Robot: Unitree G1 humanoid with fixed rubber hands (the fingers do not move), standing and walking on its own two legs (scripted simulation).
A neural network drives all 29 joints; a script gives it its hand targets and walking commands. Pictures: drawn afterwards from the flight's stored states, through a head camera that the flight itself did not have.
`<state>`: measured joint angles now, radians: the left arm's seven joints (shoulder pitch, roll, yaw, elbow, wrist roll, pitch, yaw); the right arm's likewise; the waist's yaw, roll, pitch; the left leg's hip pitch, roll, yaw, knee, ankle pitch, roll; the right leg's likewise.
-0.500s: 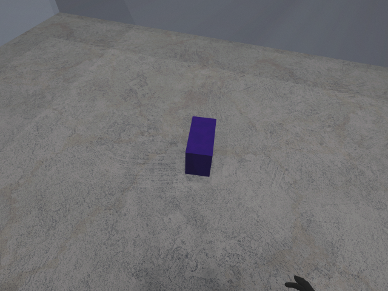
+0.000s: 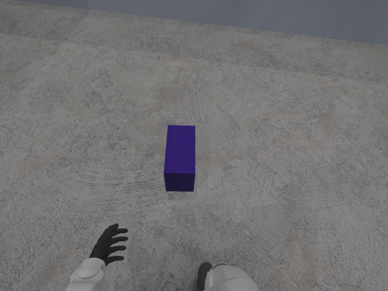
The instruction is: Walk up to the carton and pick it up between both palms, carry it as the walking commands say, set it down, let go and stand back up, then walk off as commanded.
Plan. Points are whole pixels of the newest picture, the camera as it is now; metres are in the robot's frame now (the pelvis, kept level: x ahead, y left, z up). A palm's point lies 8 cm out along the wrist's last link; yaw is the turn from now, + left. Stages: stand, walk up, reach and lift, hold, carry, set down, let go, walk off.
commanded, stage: walk up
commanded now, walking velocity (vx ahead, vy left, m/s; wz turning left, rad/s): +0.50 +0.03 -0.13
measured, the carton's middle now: (180, 158) +0.79 -0.04 -0.65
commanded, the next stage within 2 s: stand in 1.52 s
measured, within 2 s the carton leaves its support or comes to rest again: neither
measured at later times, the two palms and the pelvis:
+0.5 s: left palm out of the picture +0.12 +0.23 -0.09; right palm (260, 202) +0.30 -0.21 -0.12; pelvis +0.20 +0.01 +0.03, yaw -2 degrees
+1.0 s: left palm (81, 206) +0.35 +0.25 -0.13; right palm (264, 215) +0.27 -0.21 -0.12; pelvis +0.29 +0.02 +0.02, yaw -3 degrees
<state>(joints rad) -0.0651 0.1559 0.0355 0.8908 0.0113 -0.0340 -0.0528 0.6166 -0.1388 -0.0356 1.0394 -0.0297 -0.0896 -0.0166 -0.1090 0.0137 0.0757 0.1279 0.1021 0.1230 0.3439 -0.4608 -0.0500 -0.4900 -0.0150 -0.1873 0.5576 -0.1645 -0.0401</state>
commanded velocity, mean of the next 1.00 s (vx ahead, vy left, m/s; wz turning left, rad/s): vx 0.22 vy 0.04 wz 0.00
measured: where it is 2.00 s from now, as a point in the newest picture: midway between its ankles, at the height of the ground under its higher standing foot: (182, 264)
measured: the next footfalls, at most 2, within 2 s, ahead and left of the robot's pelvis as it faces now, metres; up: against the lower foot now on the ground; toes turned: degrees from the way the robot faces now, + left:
right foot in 0.02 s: +0.16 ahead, -0.10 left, +0.00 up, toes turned -9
left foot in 0.60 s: +0.35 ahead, +0.15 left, +0.00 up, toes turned +4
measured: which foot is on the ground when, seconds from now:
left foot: down 0.00-0.00, up 0.02-0.58, down 0.60-1.00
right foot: up 0.00-0.00, down 0.02-0.60, up 0.62-0.98, down 1.00-1.00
